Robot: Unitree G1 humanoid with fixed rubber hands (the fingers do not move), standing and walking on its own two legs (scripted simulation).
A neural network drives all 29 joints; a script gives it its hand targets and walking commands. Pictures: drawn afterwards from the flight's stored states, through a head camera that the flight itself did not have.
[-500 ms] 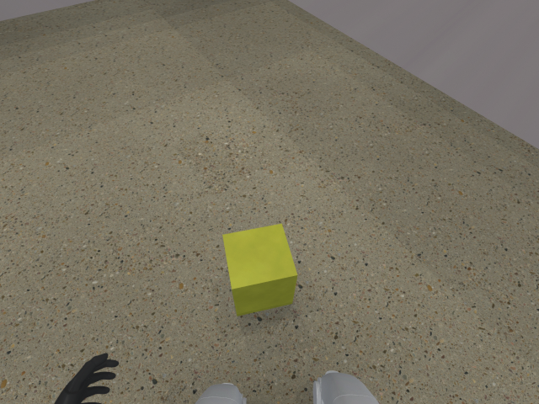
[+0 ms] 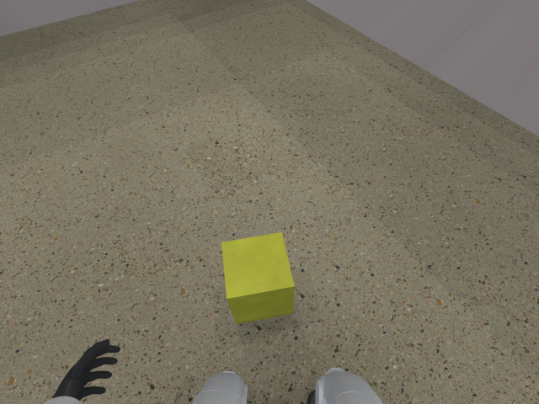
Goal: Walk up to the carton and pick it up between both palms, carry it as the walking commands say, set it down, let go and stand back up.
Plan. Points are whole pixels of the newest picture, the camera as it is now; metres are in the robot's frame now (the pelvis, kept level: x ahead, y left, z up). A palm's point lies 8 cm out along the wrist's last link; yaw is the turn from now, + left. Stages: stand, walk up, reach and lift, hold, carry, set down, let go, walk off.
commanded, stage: walk up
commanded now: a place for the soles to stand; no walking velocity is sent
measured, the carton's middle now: (258, 279) +0.56 +0.11 -0.62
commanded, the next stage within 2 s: none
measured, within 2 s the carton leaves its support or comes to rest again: neither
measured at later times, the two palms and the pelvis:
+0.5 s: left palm (63, 388) +0.14 +0.32 -0.04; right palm out of the picture +0.11 -0.32 -0.07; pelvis +0.04 -0.01 +0.01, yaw +3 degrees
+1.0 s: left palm (72, 360) +0.18 +0.33 -0.06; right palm (512, 390) +0.15 -0.31 -0.08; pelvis +0.06 +0.01 -0.01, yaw +3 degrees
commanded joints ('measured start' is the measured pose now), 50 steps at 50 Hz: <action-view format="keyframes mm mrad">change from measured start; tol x32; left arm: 1 -61 209 94 -76 37 1 -1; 50 -34 174 63 8 18 -26 17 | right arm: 1 273 -225 -90 96 -39 -2 11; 50 -129 -213 -29 32 -23 -25 -4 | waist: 1 -75 3 -139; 50 44 78 -115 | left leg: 1 255 -43 142 -186 -40 77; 4 34 323 -732 -705 -572 289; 9 261 189 -387 -379 584 258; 13 -46 114 -193 -186 531 142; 16 -355 -1 -19 244 -135 50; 28 220 -10 89 -259 220 46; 32 -157 226 -435 -474 -107 219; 50 -63 55 -145 -249 239 79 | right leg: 1 -150 -123 156 -282 -620 -67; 5 -355 10 99 328 -224 25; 13 324 71 13 -161 -57 -26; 15 532 -379 658 -415 -116 -168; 27 -89 -171 127 -209 -145 -114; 50 159 -98 166 -166 -146 -38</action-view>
